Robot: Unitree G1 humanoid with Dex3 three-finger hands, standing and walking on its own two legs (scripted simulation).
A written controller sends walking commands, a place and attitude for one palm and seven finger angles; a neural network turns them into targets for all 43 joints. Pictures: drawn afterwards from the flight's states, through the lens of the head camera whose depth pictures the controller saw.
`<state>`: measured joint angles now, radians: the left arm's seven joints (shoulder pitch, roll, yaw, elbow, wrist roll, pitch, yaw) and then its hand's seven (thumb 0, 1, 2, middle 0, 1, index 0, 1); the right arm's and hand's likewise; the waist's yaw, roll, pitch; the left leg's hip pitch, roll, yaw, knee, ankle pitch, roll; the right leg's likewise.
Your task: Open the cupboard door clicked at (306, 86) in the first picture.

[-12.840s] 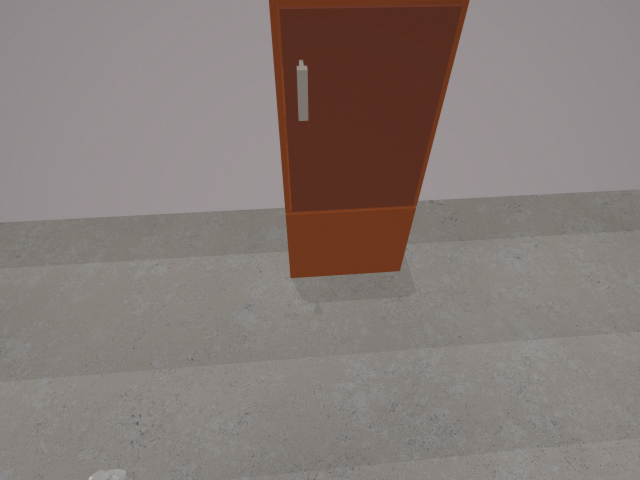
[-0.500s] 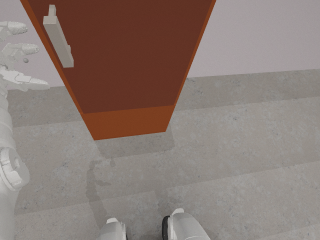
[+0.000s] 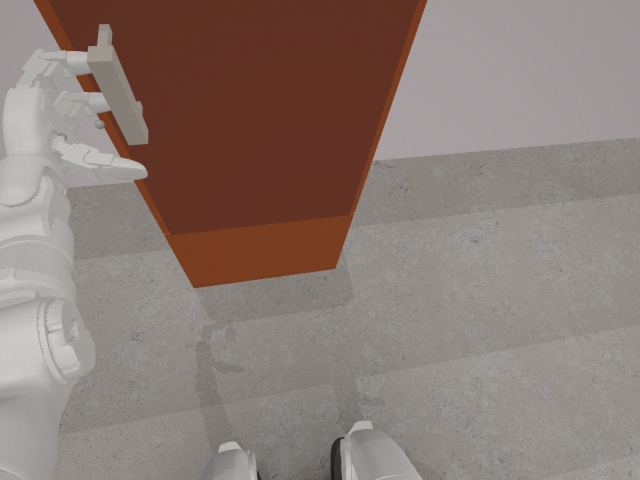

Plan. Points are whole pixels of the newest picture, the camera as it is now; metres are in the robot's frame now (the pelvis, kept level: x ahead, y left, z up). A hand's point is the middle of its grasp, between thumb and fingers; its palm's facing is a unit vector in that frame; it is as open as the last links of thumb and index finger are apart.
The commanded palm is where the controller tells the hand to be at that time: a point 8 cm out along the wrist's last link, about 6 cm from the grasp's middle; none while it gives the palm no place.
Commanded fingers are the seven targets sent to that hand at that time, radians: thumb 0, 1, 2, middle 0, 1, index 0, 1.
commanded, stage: slide the fingers in behind the handle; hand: left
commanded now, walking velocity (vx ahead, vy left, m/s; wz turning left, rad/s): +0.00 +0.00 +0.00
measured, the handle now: (122, 87) +0.58 +0.20 +0.09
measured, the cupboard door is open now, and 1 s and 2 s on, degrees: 0 0 2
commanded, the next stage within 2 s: close the thumb around the handle in 0.90 s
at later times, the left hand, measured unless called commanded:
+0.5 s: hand (134, 124) +0.52 +0.18 +0.09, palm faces +0.05 -1.00 -0.01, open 14.0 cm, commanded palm +0.49 +0.22 +0.09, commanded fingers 0.00 -0.50 0.30 -0.30 -1.20 -0.30 -1.20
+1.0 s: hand (133, 123) +0.52 +0.18 +0.09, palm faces +0.06 -1.00 -0.01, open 14.0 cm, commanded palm +0.50 +0.22 +0.09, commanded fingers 0.00 -0.44 0.32 -0.30 -1.21 -0.30 -1.21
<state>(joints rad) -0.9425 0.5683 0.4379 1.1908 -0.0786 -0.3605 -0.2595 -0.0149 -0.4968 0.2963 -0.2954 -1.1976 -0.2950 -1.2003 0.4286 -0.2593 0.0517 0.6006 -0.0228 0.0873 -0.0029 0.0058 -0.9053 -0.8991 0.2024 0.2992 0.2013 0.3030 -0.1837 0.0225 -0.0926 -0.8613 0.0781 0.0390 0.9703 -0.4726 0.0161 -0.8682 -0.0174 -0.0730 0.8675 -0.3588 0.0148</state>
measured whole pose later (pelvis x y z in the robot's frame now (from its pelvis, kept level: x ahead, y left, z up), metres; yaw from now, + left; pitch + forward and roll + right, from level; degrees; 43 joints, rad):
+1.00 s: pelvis +0.00 -0.01 +0.00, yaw +1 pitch +21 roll -3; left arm -0.97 0.50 0.40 1.21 -0.06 -0.39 -0.17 -0.01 -0.50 0.30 -0.30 -1.20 -0.29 -1.20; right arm 0.42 -0.27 0.03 0.62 -0.03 0.06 0.00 0.01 -0.91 -0.90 0.20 0.30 0.20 0.30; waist -0.19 0.02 -0.09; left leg -0.87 0.07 0.03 0.97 -0.46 0.01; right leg -0.88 -0.02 -0.08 0.88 -0.36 0.01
